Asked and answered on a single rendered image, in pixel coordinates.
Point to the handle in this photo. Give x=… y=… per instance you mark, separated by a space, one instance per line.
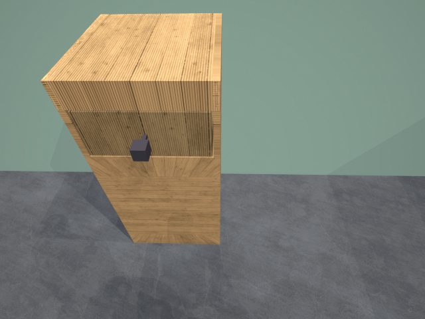
x=140 y=149

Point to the drawer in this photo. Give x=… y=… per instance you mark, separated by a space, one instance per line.
x=170 y=133

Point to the cabinet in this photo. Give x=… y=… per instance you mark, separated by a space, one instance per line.
x=150 y=62

